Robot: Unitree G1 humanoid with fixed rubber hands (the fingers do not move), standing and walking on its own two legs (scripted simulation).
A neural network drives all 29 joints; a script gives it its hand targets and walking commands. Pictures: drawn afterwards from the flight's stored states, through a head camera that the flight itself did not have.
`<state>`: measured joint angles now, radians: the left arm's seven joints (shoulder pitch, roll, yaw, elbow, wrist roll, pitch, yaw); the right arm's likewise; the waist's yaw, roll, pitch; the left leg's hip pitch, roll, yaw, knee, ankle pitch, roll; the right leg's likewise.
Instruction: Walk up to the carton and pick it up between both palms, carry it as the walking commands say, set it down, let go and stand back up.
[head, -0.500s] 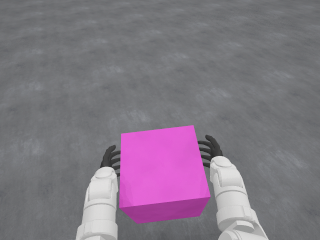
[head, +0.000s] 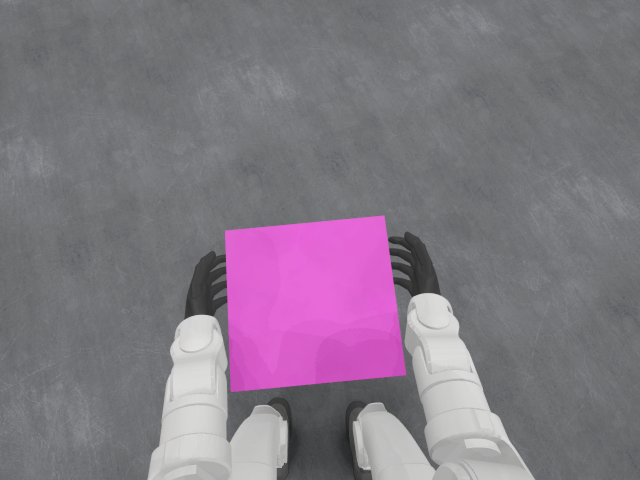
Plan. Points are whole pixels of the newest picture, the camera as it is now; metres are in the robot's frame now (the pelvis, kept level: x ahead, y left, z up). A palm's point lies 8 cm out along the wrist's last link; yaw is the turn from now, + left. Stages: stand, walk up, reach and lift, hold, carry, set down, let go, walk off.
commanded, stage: set down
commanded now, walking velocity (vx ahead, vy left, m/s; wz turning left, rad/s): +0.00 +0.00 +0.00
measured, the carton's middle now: (315, 306) +0.33 +0.03 -0.17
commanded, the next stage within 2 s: none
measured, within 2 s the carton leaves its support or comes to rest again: neither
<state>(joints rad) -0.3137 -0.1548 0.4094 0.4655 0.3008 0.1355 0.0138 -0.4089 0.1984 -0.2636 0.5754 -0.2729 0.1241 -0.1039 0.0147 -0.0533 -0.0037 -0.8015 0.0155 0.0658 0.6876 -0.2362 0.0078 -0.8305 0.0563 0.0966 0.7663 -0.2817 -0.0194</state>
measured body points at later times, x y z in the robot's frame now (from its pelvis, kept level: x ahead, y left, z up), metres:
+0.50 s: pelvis -0.05 +0.02 -0.08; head +0.17 +0.03 +0.31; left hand +0.36 +0.20 -0.16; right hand +0.38 -0.10 -0.16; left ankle +0.04 +0.13 -0.70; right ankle +0.03 -0.10 -0.70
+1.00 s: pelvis -0.05 +0.01 -0.15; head +0.21 +0.02 +0.22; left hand +0.37 +0.20 -0.25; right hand +0.40 -0.09 -0.25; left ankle +0.04 +0.13 -0.70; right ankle +0.03 -0.10 -0.70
